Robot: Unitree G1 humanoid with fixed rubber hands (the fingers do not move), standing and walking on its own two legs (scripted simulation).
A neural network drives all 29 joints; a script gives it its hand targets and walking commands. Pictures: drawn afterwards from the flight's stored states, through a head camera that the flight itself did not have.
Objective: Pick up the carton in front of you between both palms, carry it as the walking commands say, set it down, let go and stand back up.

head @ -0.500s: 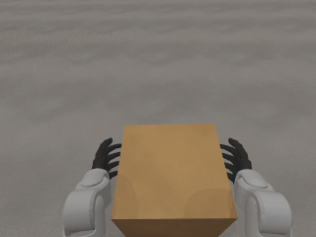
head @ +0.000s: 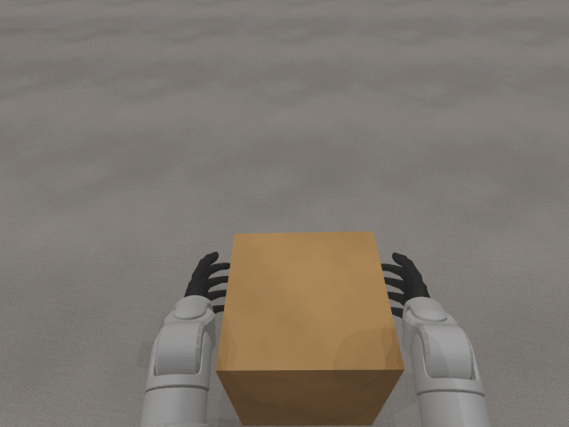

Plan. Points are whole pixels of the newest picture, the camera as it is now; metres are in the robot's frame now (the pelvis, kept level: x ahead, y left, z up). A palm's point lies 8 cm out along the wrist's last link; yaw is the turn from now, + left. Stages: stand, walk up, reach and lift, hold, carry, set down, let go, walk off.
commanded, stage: carry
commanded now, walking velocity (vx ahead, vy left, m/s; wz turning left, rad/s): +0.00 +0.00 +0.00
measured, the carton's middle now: (305, 332) +0.27 +0.00 -0.05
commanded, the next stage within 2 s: hold in 1.14 s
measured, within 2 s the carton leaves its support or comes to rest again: neither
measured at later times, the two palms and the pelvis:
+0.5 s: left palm (194, 308) +0.26 +0.15 +0.04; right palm (413, 309) +0.26 -0.15 +0.04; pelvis -0.02 +0.00 +0.00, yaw +0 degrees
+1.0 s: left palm (190, 315) +0.25 +0.16 +0.04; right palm (414, 316) +0.25 -0.14 +0.04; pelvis -0.03 +0.00 +0.00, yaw +0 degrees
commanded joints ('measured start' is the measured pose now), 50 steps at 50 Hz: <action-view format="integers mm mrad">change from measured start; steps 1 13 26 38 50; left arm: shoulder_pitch -411 -489 -507 -500 -506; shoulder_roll -706 -904 -903 -902 -906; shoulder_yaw -451 -544 -525 -515 -511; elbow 12 42 41 52 58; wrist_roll -192 -242 -239 -233 -232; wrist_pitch -112 -138 -113 -109 -109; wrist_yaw -185 -242 -246 -247 -249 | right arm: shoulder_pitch -430 -502 -518 -512 -518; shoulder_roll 709 910 910 909 914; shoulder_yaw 451 541 520 510 507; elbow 6 33 35 44 48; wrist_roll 193 238 235 229 229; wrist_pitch -118 -147 -122 -117 -117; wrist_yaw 190 241 246 248 250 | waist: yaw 3 3 4 5 5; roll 0 -2 2 1 1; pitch -228 -263 -232 -238 -239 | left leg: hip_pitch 101 109 85 79 73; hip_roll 93 96 96 97 97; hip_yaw -80 -90 -97 -98 -100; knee -37 -53 -75 -76 -79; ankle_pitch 425 385 328 318 303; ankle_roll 8 11 14 16 17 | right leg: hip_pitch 90 94 61 52 44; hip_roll -118 -118 -117 -118 -119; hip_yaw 91 94 97 96 97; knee -48 -60 -79 -79 -80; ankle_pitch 498 436 349 333 315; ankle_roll -4 -5 -5 -5 -4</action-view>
